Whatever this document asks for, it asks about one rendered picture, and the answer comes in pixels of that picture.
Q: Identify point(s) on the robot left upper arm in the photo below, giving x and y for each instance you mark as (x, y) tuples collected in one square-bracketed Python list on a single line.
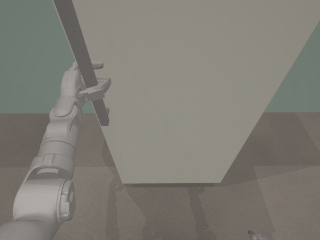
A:
[(42, 206)]

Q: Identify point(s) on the robot left forearm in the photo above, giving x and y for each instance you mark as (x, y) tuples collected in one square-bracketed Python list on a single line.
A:
[(55, 158)]

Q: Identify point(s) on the fridge door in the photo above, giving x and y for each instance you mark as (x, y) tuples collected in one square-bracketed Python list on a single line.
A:
[(190, 79)]

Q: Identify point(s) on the robot left hand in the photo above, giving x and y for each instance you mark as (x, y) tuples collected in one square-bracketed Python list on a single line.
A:
[(72, 84)]

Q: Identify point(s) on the handle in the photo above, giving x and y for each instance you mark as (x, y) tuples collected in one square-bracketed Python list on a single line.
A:
[(74, 34)]

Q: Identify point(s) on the robot right hand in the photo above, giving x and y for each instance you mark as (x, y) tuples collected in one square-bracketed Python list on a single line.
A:
[(256, 236)]

